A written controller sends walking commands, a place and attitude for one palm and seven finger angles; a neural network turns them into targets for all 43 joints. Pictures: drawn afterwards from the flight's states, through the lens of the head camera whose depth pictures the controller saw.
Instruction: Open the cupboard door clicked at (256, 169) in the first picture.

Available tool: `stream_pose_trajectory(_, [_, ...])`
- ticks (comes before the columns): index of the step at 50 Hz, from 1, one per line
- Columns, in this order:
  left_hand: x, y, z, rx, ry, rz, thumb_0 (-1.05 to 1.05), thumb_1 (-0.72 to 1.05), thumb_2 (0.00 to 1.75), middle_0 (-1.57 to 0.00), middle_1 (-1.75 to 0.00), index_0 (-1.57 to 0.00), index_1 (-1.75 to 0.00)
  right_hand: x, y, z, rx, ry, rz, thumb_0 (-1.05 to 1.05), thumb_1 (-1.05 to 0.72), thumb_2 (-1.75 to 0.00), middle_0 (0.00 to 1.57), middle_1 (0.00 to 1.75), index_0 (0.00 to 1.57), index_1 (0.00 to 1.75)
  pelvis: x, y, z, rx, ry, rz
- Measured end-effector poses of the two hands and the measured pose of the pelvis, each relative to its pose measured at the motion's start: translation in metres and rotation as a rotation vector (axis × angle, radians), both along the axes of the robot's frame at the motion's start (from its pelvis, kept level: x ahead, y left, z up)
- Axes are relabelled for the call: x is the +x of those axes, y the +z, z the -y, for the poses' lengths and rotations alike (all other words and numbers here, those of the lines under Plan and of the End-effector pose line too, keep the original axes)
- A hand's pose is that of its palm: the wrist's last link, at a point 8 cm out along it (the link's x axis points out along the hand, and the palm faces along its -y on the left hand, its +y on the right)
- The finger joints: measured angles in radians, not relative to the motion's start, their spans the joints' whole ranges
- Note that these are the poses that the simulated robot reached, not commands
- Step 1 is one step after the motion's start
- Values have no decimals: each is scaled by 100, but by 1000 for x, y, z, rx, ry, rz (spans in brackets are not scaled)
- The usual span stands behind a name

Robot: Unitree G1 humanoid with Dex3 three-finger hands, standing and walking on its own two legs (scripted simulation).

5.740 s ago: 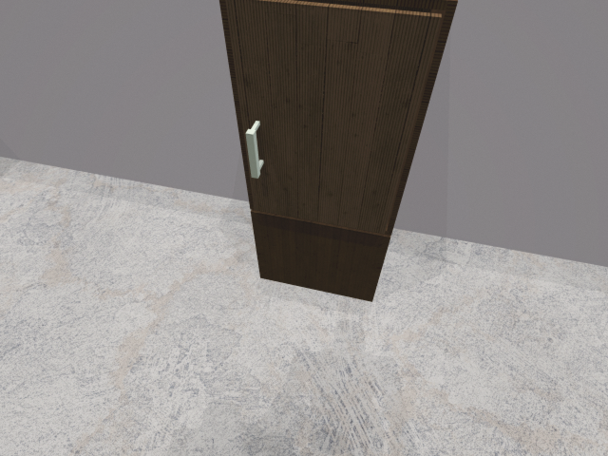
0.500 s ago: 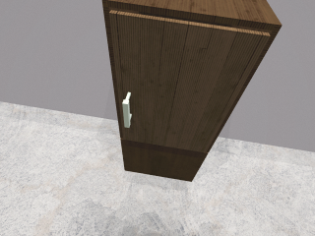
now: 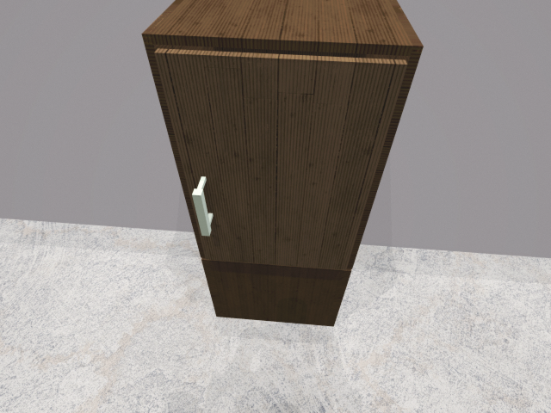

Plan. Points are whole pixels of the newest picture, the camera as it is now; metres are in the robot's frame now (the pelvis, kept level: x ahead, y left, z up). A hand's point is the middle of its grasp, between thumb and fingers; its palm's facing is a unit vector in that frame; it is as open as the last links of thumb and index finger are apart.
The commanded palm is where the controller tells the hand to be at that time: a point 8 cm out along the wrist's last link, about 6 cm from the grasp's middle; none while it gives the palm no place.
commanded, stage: come to a stop and stand still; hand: left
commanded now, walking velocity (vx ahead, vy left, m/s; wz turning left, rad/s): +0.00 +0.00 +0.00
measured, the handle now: (204, 207) +0.56 +0.18 -0.08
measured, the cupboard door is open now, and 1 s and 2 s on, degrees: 0 0 0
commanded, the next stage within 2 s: look again from close up in 0.14 s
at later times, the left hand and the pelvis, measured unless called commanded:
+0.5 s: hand out of the picture -0.02 +0.17 -0.17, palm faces +0.01 -0.98 -0.18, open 7.3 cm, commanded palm none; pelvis +0.00 +0.00 +0.01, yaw -1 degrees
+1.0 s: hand (140, 378) +0.18 +0.20 -0.03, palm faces +0.20 -0.97 -0.10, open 7.5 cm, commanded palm +0.11 +0.23 -0.06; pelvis -0.01 +0.01 -0.01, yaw +2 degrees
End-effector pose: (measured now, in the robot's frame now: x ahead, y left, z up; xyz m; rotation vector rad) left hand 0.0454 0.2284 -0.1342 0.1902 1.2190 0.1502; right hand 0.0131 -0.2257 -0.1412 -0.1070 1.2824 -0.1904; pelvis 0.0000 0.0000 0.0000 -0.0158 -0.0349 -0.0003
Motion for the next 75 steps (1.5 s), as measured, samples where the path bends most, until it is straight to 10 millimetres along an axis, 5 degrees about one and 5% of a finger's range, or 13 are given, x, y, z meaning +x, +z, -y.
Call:
stream_pose_trajectory(22, [-63,-2,8,-42,27,-157,0,91,90,-20,-29,-20,-30,-25,10,-7,5,30,-83,0,-91,-89,20,30,20,30,-2,11,1,15,-11,-8])
stream_pose_trajectory(41, [-58,-3,4,-42,19,-164,0,91,90,-20,-29,-20,-30,-18,9,-14,6,35,-90,0,-91,-89,20,30,20,30,0,12,-7,11,-16,-15])
stream_pose_trajectory(44, [-11,32,-11,-6,113,138,2,93,89,-20,-30,-21,-31,0,16,-8,-34,28,74,1,-91,-89,20,30,21,30,-2,8,-10,15,-8,-14])
stream_pose_trajectory(49, [91,110,-22,-4,73,754,2,89,87,-20,-33,-21,-34,60,26,7,-84,76,398,1,-91,-89,21,30,21,30,-9,-6,-14,14,36,-74])
stream_pose_trajectory(53, [135,124,-3,-144,-68,1111,1,81,84,-20,-37,-21,-38,114,34,21,-122,137,600,1,-91,-89,20,30,21,30,-16,-34,-12,20,9,-181])
stream_pose_trajectory(58, [125,85,17,-265,-247,1204,0,69,80,-21,-44,-22,-45,170,36,29,-157,209,762,1,-90,-89,20,30,20,30,-20,-75,-5,22,-8,-264])
stream_pose_trajectory(61, [105,58,7,-256,-176,1123,0,61,77,-22,-48,-23,-49,194,29,25,-162,239,789,1,-90,-90,20,30,20,30,-21,-93,-1,14,-3,-285])
stream_pose_trajectory(64, [87,53,-10,-175,-107,1096,1,54,74,-23,-53,-24,-54,205,17,14,-144,262,775,1,-91,-90,20,30,20,30,-21,-101,3,-6,10,-297])
stream_pose_trajectory(68, [86,71,-23,-101,-143,1173,1,44,70,-23,-59,-24,-60,200,-9,-5,-97,294,715,1,-90,-90,20,30,20,30,-23,-108,6,-37,27,-321])
stream_pose_trajectory(75, [127,68,-28,-196,-250,1130,1,28,63,-24,-69,-25,-70,154,-48,-16,-29,227,562,1,-90,-89,21,30,21,30,-28,-109,5,-47,22,-351])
